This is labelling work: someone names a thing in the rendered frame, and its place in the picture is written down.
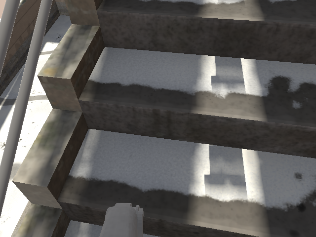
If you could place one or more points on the left robot thigh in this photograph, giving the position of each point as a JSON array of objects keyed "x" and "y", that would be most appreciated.
[{"x": 123, "y": 220}]

